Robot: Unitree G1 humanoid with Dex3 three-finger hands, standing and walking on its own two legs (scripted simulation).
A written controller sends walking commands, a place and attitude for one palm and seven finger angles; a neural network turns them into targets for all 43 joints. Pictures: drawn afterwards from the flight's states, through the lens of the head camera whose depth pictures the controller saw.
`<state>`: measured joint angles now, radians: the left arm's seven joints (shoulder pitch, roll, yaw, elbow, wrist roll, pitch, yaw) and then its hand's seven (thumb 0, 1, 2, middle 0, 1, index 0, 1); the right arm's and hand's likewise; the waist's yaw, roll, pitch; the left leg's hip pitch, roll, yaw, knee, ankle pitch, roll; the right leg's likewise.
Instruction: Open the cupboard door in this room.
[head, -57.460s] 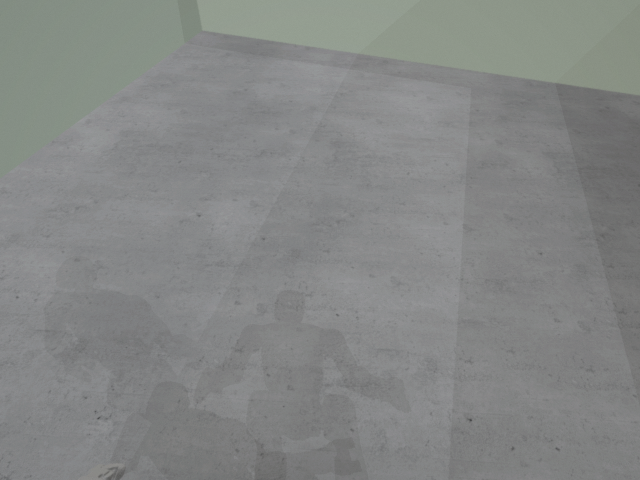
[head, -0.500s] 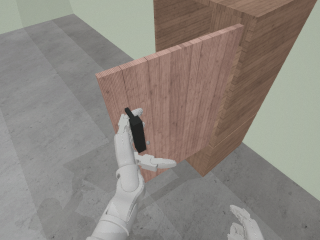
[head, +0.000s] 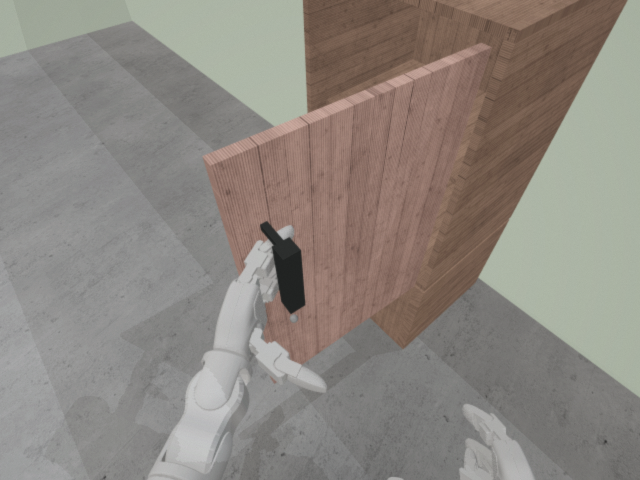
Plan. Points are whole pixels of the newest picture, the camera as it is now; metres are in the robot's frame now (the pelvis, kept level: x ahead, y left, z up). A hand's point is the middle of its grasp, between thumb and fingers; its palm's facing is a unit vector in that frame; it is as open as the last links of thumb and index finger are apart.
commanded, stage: slide the hand sideways off the handle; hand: left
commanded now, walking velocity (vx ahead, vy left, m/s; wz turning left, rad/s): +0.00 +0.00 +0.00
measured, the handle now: (281, 267) +0.36 +0.07 +0.07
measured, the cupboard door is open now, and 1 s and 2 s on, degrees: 85 85 85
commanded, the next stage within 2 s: draw the hand back to the body in 0.76 s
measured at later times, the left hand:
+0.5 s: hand (244, 349) +0.25 +0.10 +0.07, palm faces -0.09 -1.00 -0.04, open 16.2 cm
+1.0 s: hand (207, 360) +0.23 +0.14 +0.07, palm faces -0.09 -0.99 -0.06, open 16.3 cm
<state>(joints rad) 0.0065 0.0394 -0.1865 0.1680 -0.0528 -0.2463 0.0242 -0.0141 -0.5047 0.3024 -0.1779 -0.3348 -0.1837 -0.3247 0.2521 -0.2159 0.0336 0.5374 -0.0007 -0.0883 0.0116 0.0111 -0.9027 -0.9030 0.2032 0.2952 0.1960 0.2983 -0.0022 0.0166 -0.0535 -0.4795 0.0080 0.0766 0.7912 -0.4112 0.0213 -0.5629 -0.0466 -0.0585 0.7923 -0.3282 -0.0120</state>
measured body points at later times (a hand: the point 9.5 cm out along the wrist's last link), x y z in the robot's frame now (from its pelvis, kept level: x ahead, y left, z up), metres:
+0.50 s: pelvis +0.02 -0.02 +0.00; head +0.05 -0.03 +0.44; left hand +0.25 +0.16 +0.07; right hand +0.21 -0.23 -0.08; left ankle +0.00 +0.10 -0.71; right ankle +0.04 -0.11 -0.71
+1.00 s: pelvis +0.01 -0.01 -0.01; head +0.04 -0.02 +0.44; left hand +0.23 +0.19 +0.08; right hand +0.20 -0.23 -0.08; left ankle +0.00 +0.10 -0.71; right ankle +0.04 -0.11 -0.71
